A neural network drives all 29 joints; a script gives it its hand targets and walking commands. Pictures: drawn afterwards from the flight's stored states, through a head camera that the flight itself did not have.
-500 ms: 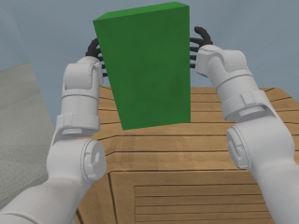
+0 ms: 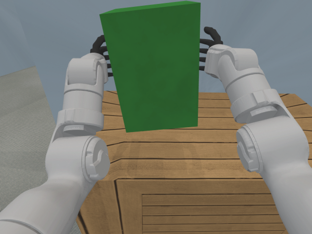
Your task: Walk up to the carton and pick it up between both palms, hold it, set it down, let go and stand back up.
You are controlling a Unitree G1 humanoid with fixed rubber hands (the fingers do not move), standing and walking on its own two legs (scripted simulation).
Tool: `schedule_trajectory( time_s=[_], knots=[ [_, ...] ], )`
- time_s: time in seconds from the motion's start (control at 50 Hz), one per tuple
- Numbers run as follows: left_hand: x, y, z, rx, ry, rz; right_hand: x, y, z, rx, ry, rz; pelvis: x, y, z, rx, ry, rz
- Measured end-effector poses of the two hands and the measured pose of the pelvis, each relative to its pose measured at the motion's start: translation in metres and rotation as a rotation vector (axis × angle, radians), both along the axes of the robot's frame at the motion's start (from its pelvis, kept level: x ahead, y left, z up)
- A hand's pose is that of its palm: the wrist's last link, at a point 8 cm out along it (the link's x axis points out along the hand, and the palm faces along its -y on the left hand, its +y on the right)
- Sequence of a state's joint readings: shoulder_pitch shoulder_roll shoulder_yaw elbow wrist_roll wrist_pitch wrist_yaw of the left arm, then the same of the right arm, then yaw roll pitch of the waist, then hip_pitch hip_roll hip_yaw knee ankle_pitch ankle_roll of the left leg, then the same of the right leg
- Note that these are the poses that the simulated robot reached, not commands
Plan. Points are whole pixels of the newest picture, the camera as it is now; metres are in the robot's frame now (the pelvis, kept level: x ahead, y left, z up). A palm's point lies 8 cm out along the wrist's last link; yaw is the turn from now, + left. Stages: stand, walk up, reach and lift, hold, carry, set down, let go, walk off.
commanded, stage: hold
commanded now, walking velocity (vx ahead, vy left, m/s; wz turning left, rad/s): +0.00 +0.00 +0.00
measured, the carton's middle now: (156, 67) +0.40 +0.00 +0.30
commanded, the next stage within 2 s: none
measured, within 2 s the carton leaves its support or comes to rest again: neither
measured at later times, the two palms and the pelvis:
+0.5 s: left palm (97, 58) +0.38 +0.13 +0.33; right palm (214, 53) +0.37 -0.13 +0.35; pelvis +0.00 +0.00 +0.00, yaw +0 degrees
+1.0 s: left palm (98, 60) +0.37 +0.13 +0.33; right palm (217, 54) +0.37 -0.13 +0.35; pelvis +0.00 +0.00 +0.00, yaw +0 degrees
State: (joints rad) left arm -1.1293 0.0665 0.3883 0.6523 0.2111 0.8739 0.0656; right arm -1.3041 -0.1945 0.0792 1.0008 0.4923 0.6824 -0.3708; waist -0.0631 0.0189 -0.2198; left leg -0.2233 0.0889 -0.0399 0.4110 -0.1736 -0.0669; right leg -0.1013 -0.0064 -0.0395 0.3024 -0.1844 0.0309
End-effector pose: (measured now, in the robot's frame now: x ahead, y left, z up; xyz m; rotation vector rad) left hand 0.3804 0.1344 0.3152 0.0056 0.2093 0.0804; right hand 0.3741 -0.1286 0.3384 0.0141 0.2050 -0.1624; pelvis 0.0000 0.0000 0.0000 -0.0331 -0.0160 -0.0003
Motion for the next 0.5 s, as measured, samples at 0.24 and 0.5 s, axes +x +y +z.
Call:
schedule_trajectory(
  time_s=[0.24, 0.5],
  knots=[
    [-0.003, -0.001, -0.001, -0.031, -0.034, 0.008, -0.002, -0.001, 0.004, 0.015, -0.032, 0.001, 0.0, 0.002, -0.001, -0.004, 0.012, 0.004],
    [0.0, 0.0, 0.013, 0.01, -0.018, 0.005, 0.001, 0.0, 0.009, 0.03, -0.012, -0.002, 0.002, 0.003, 0.0, 0.0, 0.008, 0.002]
  ],
)
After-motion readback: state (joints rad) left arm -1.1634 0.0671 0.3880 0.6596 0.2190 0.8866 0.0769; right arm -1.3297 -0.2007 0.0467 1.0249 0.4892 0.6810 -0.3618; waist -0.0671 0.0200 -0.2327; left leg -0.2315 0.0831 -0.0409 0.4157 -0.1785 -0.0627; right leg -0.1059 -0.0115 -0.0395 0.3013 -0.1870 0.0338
